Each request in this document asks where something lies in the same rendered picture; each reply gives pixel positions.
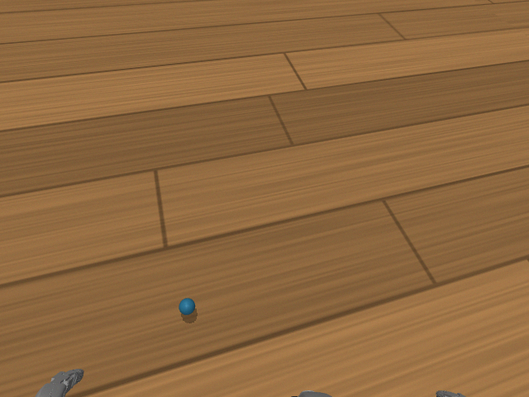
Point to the left robot hand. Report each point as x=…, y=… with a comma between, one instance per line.
x=61, y=383

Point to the ball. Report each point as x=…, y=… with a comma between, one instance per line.
x=186, y=306

